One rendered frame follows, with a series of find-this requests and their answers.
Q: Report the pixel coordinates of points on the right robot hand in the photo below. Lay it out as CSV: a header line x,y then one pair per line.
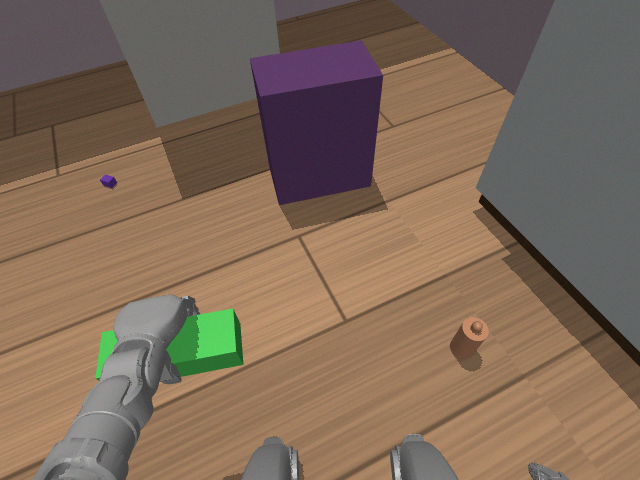
x,y
540,472

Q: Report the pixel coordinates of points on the left robot hand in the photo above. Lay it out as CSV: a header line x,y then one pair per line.
x,y
161,317

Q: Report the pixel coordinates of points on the left robot arm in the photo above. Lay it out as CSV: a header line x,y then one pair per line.
x,y
101,438

